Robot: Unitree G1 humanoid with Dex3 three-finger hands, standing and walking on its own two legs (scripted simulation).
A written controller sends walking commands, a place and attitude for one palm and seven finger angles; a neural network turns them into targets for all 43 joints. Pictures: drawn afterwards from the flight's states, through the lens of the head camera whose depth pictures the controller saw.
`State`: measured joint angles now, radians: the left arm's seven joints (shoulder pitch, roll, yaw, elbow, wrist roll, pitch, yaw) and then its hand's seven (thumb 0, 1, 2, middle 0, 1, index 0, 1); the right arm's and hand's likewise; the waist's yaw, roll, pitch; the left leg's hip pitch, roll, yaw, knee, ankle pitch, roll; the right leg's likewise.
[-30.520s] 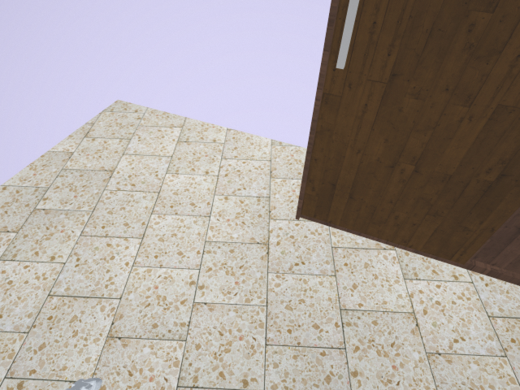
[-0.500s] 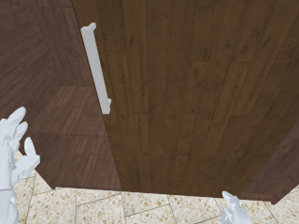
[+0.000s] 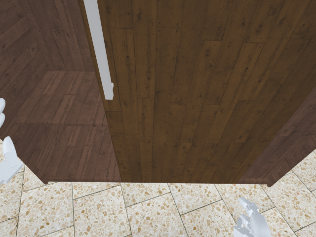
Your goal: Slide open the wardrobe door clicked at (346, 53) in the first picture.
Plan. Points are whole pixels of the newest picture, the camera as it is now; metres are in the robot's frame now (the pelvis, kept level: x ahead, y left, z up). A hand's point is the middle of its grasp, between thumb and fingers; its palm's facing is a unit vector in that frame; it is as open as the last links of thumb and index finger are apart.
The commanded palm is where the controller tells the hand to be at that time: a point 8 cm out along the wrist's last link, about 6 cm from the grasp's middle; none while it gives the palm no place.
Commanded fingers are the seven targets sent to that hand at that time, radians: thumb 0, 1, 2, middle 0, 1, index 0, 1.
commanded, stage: step back with the hand held close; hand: left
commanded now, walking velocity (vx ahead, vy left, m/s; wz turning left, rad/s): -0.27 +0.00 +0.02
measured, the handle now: (103, 53) +0.53 +0.20 +0.20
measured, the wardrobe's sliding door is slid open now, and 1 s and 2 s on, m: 0.48 0.48 0.48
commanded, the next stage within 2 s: stop stepping back and stand still in 0.84 s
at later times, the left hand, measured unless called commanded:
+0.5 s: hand out of the picture +0.12 +0.27 +0.17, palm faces +0.51 -0.73 -0.44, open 7.4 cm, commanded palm +0.06 +0.30 +0.18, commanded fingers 0.00 0.90 0.90 -0.20 -0.30 -0.20 -0.30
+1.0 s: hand out of the picture +0.07 +0.27 +0.17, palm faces +0.40 -0.84 -0.36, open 7.4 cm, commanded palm +0.01 +0.31 +0.18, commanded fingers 0.00 0.90 0.90 -0.20 -0.30 -0.20 -0.30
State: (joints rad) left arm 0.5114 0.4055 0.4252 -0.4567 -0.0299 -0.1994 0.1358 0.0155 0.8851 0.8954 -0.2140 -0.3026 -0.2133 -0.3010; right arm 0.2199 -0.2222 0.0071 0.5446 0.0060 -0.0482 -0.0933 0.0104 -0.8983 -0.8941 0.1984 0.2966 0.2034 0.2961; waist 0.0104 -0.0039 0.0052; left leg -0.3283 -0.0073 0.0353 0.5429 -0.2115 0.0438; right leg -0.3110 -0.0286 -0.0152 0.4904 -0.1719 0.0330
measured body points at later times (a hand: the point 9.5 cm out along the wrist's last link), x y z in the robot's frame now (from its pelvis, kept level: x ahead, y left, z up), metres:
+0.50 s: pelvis -0.06 -0.01 -0.02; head -0.05 +0.01 +0.43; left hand +0.09 +0.31 +0.19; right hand +0.12 -0.24 -0.09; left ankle +0.04 +0.09 -0.73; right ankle +0.04 -0.14 -0.73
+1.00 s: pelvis -0.15 +0.02 -0.01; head -0.14 +0.05 +0.44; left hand +0.05 +0.31 +0.19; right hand +0.02 -0.21 -0.07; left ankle -0.08 +0.09 -0.73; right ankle -0.21 -0.15 -0.73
